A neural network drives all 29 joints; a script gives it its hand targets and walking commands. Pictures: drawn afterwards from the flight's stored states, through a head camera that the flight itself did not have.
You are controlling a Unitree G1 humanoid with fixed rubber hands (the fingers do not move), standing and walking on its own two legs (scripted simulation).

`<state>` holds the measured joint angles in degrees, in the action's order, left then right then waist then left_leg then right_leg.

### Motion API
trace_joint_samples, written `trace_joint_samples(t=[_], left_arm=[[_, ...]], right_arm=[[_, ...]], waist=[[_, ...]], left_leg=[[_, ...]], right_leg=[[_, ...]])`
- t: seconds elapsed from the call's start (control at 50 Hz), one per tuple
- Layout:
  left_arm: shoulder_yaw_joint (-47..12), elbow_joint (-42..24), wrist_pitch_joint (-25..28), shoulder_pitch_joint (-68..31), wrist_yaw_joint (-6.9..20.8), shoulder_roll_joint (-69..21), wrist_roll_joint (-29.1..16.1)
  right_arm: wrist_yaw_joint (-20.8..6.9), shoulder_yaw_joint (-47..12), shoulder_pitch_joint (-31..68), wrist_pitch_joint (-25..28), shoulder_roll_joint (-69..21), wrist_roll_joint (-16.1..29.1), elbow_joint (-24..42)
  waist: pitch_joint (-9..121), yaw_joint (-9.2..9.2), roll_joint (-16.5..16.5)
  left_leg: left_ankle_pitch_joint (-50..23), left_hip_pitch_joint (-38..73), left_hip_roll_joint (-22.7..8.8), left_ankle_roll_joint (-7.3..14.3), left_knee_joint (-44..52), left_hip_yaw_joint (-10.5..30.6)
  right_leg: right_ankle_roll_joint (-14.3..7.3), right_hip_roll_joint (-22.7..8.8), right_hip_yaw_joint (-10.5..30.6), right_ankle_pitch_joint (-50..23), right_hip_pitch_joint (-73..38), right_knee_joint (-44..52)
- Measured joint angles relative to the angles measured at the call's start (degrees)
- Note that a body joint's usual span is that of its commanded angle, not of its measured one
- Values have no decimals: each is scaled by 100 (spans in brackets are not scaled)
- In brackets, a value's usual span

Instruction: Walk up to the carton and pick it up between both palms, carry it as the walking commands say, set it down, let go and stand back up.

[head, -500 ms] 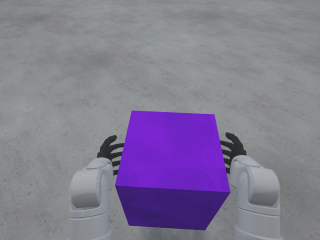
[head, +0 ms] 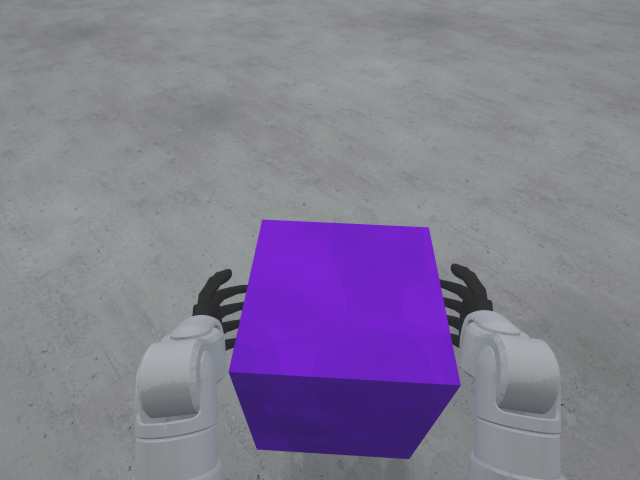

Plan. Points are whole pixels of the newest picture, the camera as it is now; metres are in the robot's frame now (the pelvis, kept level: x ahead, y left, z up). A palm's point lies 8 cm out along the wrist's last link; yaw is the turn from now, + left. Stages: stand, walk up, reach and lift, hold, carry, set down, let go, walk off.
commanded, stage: carry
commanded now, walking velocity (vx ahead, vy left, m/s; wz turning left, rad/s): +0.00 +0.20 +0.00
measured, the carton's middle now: (338, 344) +0.30 -0.01 +0.01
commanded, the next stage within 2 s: none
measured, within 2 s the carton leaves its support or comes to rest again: neither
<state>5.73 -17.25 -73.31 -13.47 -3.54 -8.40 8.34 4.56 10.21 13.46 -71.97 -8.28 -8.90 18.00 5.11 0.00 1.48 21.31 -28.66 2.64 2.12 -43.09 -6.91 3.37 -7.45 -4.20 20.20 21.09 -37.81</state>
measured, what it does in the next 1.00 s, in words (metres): steps to the left: left foot, then right foot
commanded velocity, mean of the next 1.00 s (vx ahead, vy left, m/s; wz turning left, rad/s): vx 0.00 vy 0.07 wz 0.00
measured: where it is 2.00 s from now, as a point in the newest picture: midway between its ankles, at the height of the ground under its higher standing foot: outside the picture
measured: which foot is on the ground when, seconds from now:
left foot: up 0.00-0.04, down 0.06-0.78, up 0.80-0.88, down 0.90-1.00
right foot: down 0.00-0.08, up 0.10-0.40, down 0.42-0.90, up 0.92-1.00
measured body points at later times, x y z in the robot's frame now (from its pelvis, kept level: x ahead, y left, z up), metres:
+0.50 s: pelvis -0.03 +0.10 +0.00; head -0.03 +0.08 +0.45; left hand +0.26 +0.23 +0.09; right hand +0.25 -0.07 +0.07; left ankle +0.03 +0.13 -0.72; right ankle -0.05 -0.05 -0.72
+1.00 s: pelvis -0.06 +0.16 +0.01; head -0.07 +0.18 +0.46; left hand +0.23 +0.31 +0.10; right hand +0.23 +0.01 +0.11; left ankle -0.01 +0.21 -0.72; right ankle -0.07 -0.01 -0.71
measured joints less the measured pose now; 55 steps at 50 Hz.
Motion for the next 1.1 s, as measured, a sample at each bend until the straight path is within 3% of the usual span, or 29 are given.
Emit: trace_joint_samples(t=[0.04, 0.08, 0.16, 0.24, 0.34, 0.4, 0.44, 0.48, 0.54, 0.62, 0.68, 0.72, 0.74, 0.76, 0.8, 0.82, 0.84, 0.88, 0.94, 0.96, 1.0, 1.1], left_arm=[[0, -19, 17, 1, 3, -2, -3], [-4, -21, 17, 1, 1, -1, -3], [-3, -49, -3, 7, -7, 7, -2], [-3, -71, -4, 6, -16, 9, -3], [2, -93, -5, 6, -19, 10, -3], [6, -97, -9, 5, -19, 8, -3], [3, -76, -6, 11, -18, 3, -11], [1, -67, -34, 15, -20, 2, -12], [0, -69, 4, 15, -3, 3, -17], [5, -68, 13, 16, 4, 7, -17], [5, -68, 8, 15, 2, 7, -17], [6, -69, 7, 15, 0, 7, -18], [6, -72, 5, 15, -2, 8, -19], [4, -74, 4, 14, -4, 10, -21], [0, -91, -2, 16, -15, 8, -24], [12, -139, -25, 17, -25, 8, -24], [12, -144, -30, 16, -28, 5, -25], [12, -162, -33, 16, -27, 2, -24], [14, -170, -61, 23, -23, 8, -24], [14, -170, -92, 23, -25, 8, -24], [14, -171, -118, 22, -28, 8, -25], [13, -173, -119, 22, -33, 8, -25]], right_arm=[[2, 0, 17, -2, 1, 1, 19], [2, 0, 12, 1, 2, 1, 23], [1, -11, 6, 8, -7, 1, 22], [-3, -11, 17, 13, -10, 1, 23], [-4, -11, 37, 13, -13, 1, 23], [-4, -11, 33, 12, -16, 0, 23], [-4, -11, 17, 5, -6, 1, 25], [-5, -32, -36, 1, 1, 1, 32], [5, -34, -7, -12, 5, 1, 71], [9, -34, -7, -13, -3, 1, 73], [9, -34, -10, -14, -4, 1, 74], [9, -34, -10, -14, -4, 1, 75], [9, -34, -11, -15, -6, 1, 75], [9, -34, -12, -15, -6, 1, 76], [6, -36, -11, -15, -2, 4, 79], [2, -44, 7, -14, -5, 9, 79], [1, -43, 8, -15, -4, 9, 82], [1, -43, 21, -26, -1, 9, 103], [0, -45, -1, -44, -13, 10, 107], [-2, -45, -8, -65, -11, 10, 107], [-3, -45, -9, -90, -9, 9, 108], [-4, -45, -8, -91, -9, 9, 108]], waist=[[4, -3, -30], [-2, -2, -63], [-48, -6, -94], [-44, -2, -104], [-44, -1, -107], [-38, 6, -61], [-47, -1, 51], [-37, -3, 111], [-28, -3, 68], [-27, -3, 45], [-27, -4, 40], [-25, -3, 38], [-25, 2, 51], [-26, 5, 80], [-82, 4, 155], [-80, 3, 52], [-47, -2, 1], [12, -9, -40], [7, -9, -75], [-1, -11, -73], [-5, -12, -106], [-2, -9, -209]], left_leg=[[-14, 98, -224, -1, 97, 168], [-589, 292, -341, -15, 521, 200], [-554, 295, -197, 228, 547, 183], [-597, 293, -71, 396, 620, 115], [-675, 256, 138, 553, 680, -109], [-754, 210, 237, 611, 757, -253], [-806, 215, 273, 524, 810, -282], [-725, 245, 235, 75, 835, -271], [-782, 271, 104, -47, 857, -329], [-841, 286, 134, 543, 901, -331], [-904, 322, 126, 586, 1045, -333], [-1057, 381, 162, 365, 1306, -340], [-1168, 430, 190, 128, 1490, -341], [-1291, 466, 213, -227, 1644, -337], [-1396, 425, 219, -1069, 1480, -306], [-974, 334, 222, -1175, 966, -245], [-588, 331, 139, -1100, 652, -114], [-451, 616, -137, -733, 878, 158], [-720, 694, -131, 69, 1022, 231], [-756, 689, -127, 239, 1024, 234], [-795, 688, -127, 341, 1057, 234], [-922, 684, -79, 344, 1210, 230]], right_leg=[[42, -33, -4, -41, 15, 29], [156, -80, -3, -47, 12, 19], [167, -71, -10, 910, 219, -835], [167, 20, -3, 1033, 457, -1719], [166, 55, 0, 1036, 456, -1711], [166, 122, -20, 870, 222, -903], [99, 149, -55, 261, -23, -144], [-1, 122, -41, 71, -37, -71], [-17, 96, -37, 47, -40, -38], [-5, 110, -40, 279, -39, -80], [-5, 147, -41, 510, -39, -109], [-5, 158, -52, 518, -50, -72], [-5, 160, -117, 527, -122, 130], [-6, 160, -230, 449, -285, 570], [-8, 123, -285, -441, -583, 1253], [-9, 38, -247, -765, -593, 1279], [-8, 17, -242, -846, -592, 1231], [56, 42, -253, -697, -571, 1053], [92, 40, -224, -156, -463, 686], [92, 63, -227, 75, -408, 507], [92, 123, -228, 205, -274, 91], [92, 250, -223, 211, -126, -453]])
